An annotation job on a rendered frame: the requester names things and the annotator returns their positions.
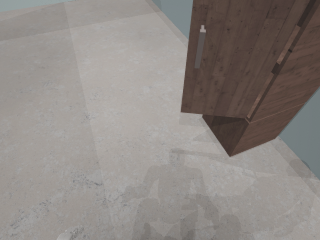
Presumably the handle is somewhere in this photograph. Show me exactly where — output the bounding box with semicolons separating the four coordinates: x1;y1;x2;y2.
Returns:
194;25;206;69

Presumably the cupboard door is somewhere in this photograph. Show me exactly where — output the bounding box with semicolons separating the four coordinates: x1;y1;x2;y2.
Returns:
181;0;310;119

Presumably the robot left hand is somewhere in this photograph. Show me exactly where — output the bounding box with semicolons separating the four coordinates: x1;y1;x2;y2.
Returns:
56;225;84;240

